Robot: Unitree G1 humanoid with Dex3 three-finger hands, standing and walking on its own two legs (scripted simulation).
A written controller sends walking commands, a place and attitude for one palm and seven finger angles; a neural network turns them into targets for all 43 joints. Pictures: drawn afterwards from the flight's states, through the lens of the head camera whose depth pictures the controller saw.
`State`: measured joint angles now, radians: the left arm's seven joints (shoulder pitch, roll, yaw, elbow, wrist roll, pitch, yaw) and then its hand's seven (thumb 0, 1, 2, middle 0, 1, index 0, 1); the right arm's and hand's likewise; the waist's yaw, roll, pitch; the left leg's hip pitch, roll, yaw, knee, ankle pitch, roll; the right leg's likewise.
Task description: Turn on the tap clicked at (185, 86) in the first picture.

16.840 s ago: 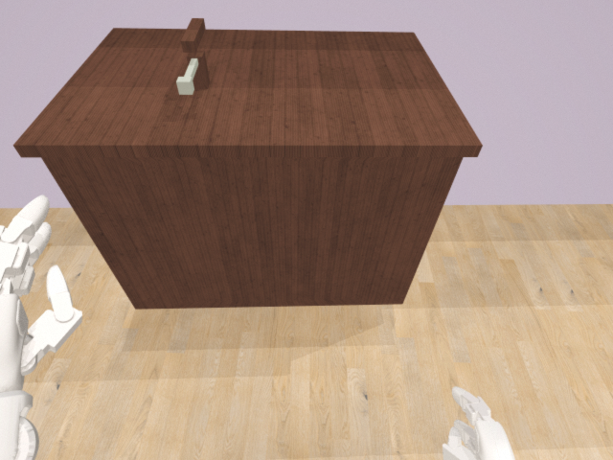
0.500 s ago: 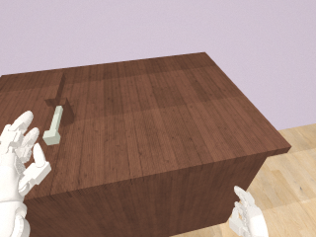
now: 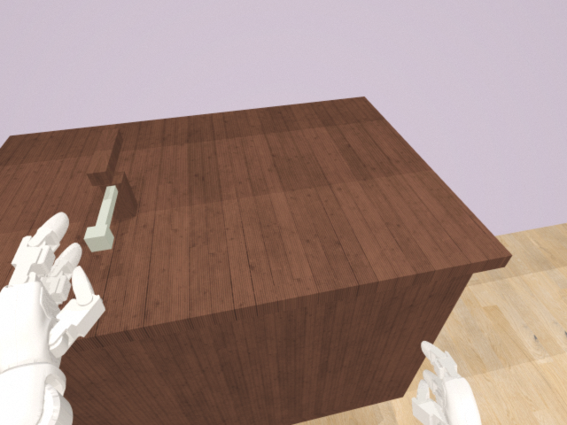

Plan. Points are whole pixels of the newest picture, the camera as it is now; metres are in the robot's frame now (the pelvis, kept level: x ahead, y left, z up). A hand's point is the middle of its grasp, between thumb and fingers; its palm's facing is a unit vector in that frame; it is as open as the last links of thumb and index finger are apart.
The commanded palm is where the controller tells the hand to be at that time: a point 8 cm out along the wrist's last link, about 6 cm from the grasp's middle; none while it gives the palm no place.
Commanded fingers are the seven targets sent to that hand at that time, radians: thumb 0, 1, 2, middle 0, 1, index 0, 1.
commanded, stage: turn the palm inward beside the body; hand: left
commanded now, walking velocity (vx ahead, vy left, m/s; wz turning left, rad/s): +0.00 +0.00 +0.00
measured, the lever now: (99, 238) +0.31 +0.32 +0.12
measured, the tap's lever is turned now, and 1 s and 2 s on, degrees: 0 0 0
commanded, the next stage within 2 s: reach beside the lever's end, fingers flat in 0.46 s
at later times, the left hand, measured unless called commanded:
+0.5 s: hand (110, 290) +0.20 +0.22 +0.17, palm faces +0.50 -0.86 -0.11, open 7.4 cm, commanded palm +0.14 +0.26 +0.17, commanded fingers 0.00 0.90 0.90 -0.20 -0.30 -0.20 -0.30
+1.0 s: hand (96, 282) +0.21 +0.26 +0.16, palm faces +0.52 -0.85 -0.12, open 7.4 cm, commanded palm +0.17 +0.30 +0.16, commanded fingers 0.00 0.90 0.90 -0.20 -0.29 -0.20 -0.29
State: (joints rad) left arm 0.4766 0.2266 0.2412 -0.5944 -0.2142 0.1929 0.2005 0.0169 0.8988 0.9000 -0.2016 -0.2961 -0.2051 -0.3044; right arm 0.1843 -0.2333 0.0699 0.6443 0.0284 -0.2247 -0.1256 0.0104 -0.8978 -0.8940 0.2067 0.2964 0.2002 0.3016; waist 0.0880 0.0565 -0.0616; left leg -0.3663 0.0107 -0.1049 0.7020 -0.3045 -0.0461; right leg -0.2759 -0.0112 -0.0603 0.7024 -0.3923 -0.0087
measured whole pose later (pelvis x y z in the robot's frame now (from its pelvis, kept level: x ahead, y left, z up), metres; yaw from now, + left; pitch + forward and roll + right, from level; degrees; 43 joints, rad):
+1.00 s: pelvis +0.01 +0.00 +0.01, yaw +0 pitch -2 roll +0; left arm 0.37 0.23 0.32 -0.42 -0.24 0.16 0.16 0.02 0.90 0.90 -0.20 -0.30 -0.20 -0.30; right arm 0.18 -0.24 0.05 0.67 0.03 -0.23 -0.13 0.01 -0.90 -0.89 0.21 0.30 0.20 0.30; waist 0.08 0.06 -0.05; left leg -0.33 0.02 -0.10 0.65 -0.29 -0.05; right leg -0.24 -0.01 -0.06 0.65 -0.38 -0.01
